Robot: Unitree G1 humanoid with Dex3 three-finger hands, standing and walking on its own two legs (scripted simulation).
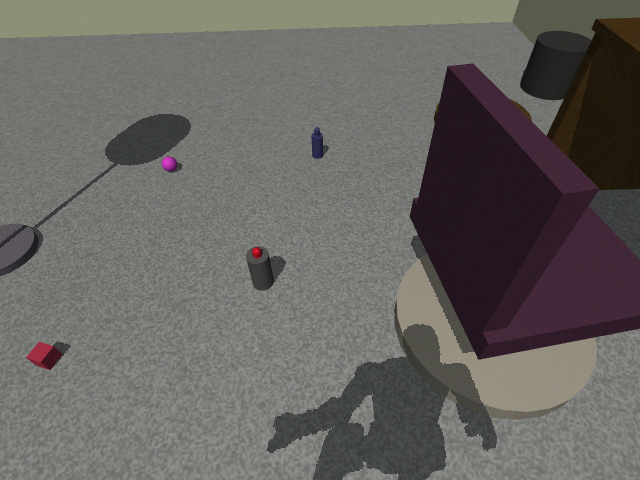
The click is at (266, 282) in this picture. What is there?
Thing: necked bottle
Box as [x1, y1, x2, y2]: [246, 246, 273, 290]
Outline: 256,246 248,250 246,253 246,258 253,285 257,289 262,290 271,286 273,278 267,250 263,247
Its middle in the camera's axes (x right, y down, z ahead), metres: -0.23 +0.09 +1.47
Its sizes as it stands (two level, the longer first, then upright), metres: 0.083 0.083 0.201
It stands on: the floor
